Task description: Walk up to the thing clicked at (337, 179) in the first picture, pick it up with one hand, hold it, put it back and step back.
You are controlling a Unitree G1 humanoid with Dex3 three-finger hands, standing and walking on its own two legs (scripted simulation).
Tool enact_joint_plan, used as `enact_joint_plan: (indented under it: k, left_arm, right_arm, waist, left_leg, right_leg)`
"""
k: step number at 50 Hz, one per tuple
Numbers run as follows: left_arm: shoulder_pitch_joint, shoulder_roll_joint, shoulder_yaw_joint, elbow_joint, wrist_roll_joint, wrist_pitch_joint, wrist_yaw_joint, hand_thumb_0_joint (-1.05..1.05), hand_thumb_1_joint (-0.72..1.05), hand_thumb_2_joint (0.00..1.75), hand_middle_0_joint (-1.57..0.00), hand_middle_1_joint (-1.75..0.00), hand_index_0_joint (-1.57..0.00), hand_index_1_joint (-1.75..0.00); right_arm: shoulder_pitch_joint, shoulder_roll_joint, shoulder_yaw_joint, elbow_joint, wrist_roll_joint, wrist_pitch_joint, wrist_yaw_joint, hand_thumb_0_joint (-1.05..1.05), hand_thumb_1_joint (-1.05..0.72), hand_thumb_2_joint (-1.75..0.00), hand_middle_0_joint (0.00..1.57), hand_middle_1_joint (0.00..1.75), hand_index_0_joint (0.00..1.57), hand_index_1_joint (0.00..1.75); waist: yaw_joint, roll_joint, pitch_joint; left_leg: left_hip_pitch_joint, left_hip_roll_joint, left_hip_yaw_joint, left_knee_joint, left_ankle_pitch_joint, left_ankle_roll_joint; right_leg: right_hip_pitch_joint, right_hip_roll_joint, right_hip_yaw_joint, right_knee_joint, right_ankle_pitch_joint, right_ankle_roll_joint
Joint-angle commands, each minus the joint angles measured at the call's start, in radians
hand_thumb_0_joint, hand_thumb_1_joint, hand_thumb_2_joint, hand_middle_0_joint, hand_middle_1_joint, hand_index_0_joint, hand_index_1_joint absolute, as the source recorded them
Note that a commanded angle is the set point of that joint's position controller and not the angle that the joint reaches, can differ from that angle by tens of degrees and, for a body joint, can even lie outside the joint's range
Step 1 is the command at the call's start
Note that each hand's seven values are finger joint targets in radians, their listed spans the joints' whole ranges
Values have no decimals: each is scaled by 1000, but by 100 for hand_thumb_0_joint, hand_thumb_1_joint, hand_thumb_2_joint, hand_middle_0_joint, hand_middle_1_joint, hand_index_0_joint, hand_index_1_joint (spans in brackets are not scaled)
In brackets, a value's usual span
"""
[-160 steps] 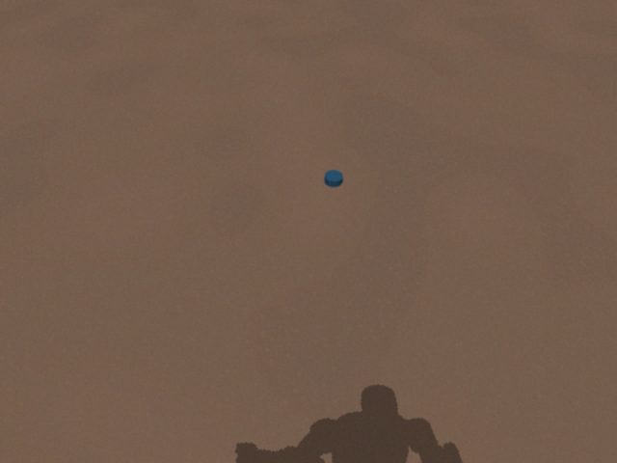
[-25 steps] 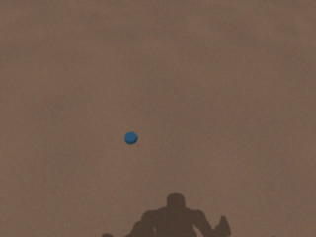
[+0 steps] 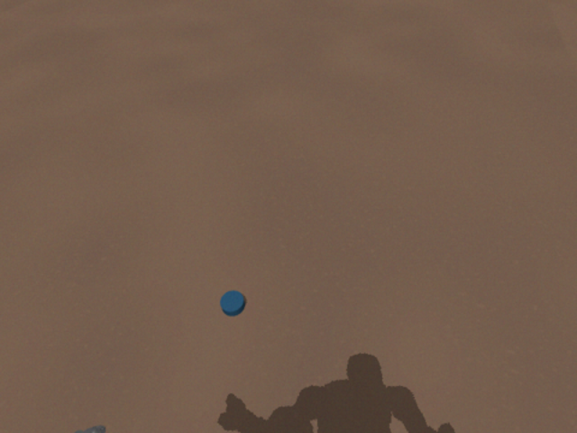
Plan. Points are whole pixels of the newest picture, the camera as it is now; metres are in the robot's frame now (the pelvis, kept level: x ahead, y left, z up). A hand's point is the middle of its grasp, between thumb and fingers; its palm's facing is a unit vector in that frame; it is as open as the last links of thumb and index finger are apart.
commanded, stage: walk up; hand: left
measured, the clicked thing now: (232, 303) +0.72 +0.26 -0.75
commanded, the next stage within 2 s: none
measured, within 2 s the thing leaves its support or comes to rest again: neither
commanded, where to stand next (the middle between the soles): +0.36 +0.00 m, yaw +4 degrees
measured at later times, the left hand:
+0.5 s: hand (143, 412) +0.21 +0.26 -0.15, palm faces -0.03 -0.94 -0.33, open 7.4 cm
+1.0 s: hand (167, 356) +0.30 +0.24 -0.15, palm faces +0.03 -0.89 -0.45, open 7.4 cm
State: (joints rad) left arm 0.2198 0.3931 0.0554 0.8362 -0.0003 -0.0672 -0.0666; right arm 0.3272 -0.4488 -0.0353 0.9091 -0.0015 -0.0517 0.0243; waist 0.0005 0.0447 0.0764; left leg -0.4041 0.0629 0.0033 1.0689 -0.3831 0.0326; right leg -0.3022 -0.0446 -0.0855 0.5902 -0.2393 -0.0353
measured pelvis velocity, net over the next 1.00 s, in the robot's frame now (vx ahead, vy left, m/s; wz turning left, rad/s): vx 0.25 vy -0.05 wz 0.07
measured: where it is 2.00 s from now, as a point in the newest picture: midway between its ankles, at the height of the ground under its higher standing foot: (319, 431)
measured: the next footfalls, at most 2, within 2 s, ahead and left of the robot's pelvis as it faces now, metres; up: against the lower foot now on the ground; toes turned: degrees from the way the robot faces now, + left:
left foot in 0.26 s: +0.23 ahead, +0.11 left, +0.00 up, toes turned +7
right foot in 0.64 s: +0.33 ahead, -0.17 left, +0.00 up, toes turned +2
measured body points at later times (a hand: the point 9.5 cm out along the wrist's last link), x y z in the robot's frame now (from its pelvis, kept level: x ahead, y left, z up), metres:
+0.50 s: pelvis +0.16 -0.02 +0.00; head +0.18 +0.00 +0.45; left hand +0.21 +0.30 -0.12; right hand +0.24 -0.34 -0.09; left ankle +0.19 +0.11 -0.73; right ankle +0.23 -0.16 -0.69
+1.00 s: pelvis +0.25 -0.05 -0.02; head +0.29 -0.06 +0.43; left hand +0.30 +0.28 -0.12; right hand +0.37 -0.37 -0.14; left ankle +0.29 +0.09 -0.73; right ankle +0.30 -0.18 -0.73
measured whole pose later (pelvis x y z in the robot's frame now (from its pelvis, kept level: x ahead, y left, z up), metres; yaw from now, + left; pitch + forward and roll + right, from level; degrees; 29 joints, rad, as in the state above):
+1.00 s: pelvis +0.25 -0.05 -0.02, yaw +4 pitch -2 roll +1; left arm 0.23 0.42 0.02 0.88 0.01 -0.04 0.01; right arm 0.18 -0.42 -0.05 0.91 -0.02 0.02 0.02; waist 0.02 0.02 0.12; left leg -0.39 0.03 0.03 0.73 -0.31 0.02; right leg -0.39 -0.09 -0.06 0.77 -0.34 0.01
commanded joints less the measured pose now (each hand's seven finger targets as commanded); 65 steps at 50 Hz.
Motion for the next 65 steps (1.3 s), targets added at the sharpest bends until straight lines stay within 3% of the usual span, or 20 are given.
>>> enact_joint_plan:
  k: [1,9,12,13,14,15,21,30,31,32,33,34,39,45,49,52,56,59,61,65]
  left_arm:
    - [55,272,80,-60,5,-19,24,0,90,90,-20,-30,-20,-30]
    - [59,285,77,-92,13,-13,12,0,90,90,-20,-30,-20,-30]
    - [56,246,52,-98,13,-7,14,0,90,90,-20,-30,-20,-30]
    - [79,196,34,-103,12,-8,16,0,90,90,-20,-30,-20,-30]
    - [105,135,24,-115,0,-6,16,0,90,90,-20,-30,-20,-30]
    - [105,247,52,-82,8,7,34,0,90,90,-20,-30,-20,-30]
    - [139,230,49,-20,9,20,17,0,90,90,-20,-30,-20,-30]
    - [204,238,77,49,16,-10,22,0,90,90,-20,-30,-20,-30]
    - [227,264,86,53,20,-17,34,0,90,90,-20,-30,-20,-30]
    - [257,317,90,46,28,-28,55,0,90,90,-20,-30,-20,-30]
    - [205,369,85,3,23,-32,62,0,90,90,-20,-30,-20,-30]
    - [150,391,85,-10,10,-25,64,0,90,90,-20,-30,-20,-30]
    - [81,314,60,-12,12,-25,89,0,90,90,-20,-30,-20,-30]
    - [17,312,50,-28,16,-13,103,0,90,90,-20,-30,-20,-30]
    - [-21,284,29,-18,6,7,103,0,90,90,-20,-30,-20,-30]
    - [-13,245,19,33,-3,27,113,0,90,90,-20,-30,-20,-30]
    - [90,213,12,122,-1,7,105,0,90,90,-20,-30,-20,-30]
    - [-40,330,32,107,23,-3,104,0,90,90,-20,-30,-20,-30]
    - [-126,286,10,94,17,-2,99,0,90,90,-20,-30,-20,-30]
    - [-87,217,-12,144,6,0,93,0,90,90,-20,-30,-20,-30]
  right_arm:
    - [62,-178,-63,-54,-7,-34,13,0,-90,-90,20,30,20,30]
    - [-47,-143,-71,-94,-12,-49,27,0,-90,-90,20,30,20,30]
    - [59,-168,-86,-63,-16,-63,12,0,-90,-90,20,30,20,30]
    - [145,-216,-103,-44,-22,-70,-1,0,-90,-90,20,30,20,30]
    - [197,-311,-126,-73,-34,-75,-12,0,-90,-90,20,30,20,30]
    - [174,-330,-131,-88,-2,-68,-12,0,-90,-90,20,30,20,30]
    - [19,-230,-90,-126,-3,-62,-16,0,-90,-90,20,30,20,30]
    - [-82,-202,-72,-163,-8,-17,6,0,-90,-90,20,30,20,30]
    - [-46,-152,-54,-157,-11,-9,4,0,-90,-90,20,30,20,30]
    - [-27,-54,-22,-157,-5,-1,-3,0,-90,-90,20,30,20,30]
    - [-31,-89,-29,-161,-6,11,-14,0,-90,-90,20,30,20,30]
    - [-44,-174,-59,-146,-8,16,-24,0,-90,-90,20,30,20,30]
    - [16,-166,-68,-62,-8,36,-16,0,-90,-90,20,30,20,30]
    - [-74,-134,-71,-66,-10,59,-9,0,-90,-90,20,30,20,30]
    - [-54,-154,-82,-30,-14,44,-12,0,-90,-90,20,30,20,30]
    - [-164,-267,-94,-49,-9,39,-10,0,-90,-90,20,30,20,30]
    - [-284,-185,-55,-49,-7,51,-13,0,-90,-90,20,30,20,30]
    - [-240,-136,-40,-18,2,59,-16,0,-90,-90,20,30,20,30]
    - [-206,-149,-47,29,-3,54,-14,0,-90,-90,20,30,20,30]
    - [-268,-162,-35,48,0,38,-8,0,-90,-90,20,30,20,30]
  waist:
    - [22,-210,-26]
    - [37,-153,-9]
    - [-41,-50,-65]
    - [-85,92,-129]
    - [-96,267,-166]
    - [-93,132,-144]
    - [-19,90,-34]
    - [59,13,-49]
    - [75,-99,-70]
    - [90,-343,-54]
    - [67,-289,-25]
    - [51,-205,8]
    - [12,-217,-84]
    - [10,-242,-100]
    - [-28,-167,-139]
    - [-14,172,-107]
    - [64,138,-90]
    - [-1,-111,-68]
    - [-41,-61,-65]
    - [11,-30,-124]
  left_leg:
    - [-128,38,7,-142,52,-24]
    - [27,3,75,-453,187,-19]
    - [305,-41,90,-544,181,11]
    - [462,31,-48,-624,43,52]
    - [608,306,-529,-749,-58,160]
    - [540,406,-681,-793,-76,266]
    - [234,218,-160,-781,185,186]
    - [-101,115,-21,-550,-136,123]
    - [-166,68,29,-403,-152,94]
    - [-206,-30,111,-93,-121,30]
    - [-275,-69,3,15,-171,-2]
    - [-248,-10,-59,56,-177,-4]
    - [-117,23,-60,-51,-44,-13]
    - [27,-2,15,-247,8,-13]
    - [190,-43,31,-475,116,17]
    - [64,262,-409,-687,-22,210]
    - [-12,122,-162,-541,140,108]
    - [23,-11,-44,-378,-19,2]
    - [160,9,-53,-467,33,8]
    - [134,110,-172,-604,147,71]
  right_leg:
    - [99,-207,201,-313,27,-198]
    - [36,-221,173,-297,-149,-180]
    - [-70,-168,95,-74,4,-125]
    - [-159,-102,29,180,81,-84]
    - [-404,51,-16,454,-191,-12]
    - [-423,17,99,542,-326,-14]
    - [-256,-65,114,385,-128,22]
    - [199,24,8,32,34,29]
    - [286,22,31,-14,-46,18]
    - [229,-207,379,-230,-107,-41]
    - [143,-374,676,-348,-123,-169]
    - [80,-405,676,-327,-113,-242]
    - [83,-253,303,-159,268,-173]
    - [-19,-263,232,-82,416,-174]
    - [-98,-204,186,63,213,-110]
    - [-129,3,53,301,-342,8]
    - [57,8,49,41,-82,8]
    - [-46,-215,409,-172,-158,-109]
    - [-130,-179,310,-136,-112,-83]
    - [36,-23,118,-46,-11,6]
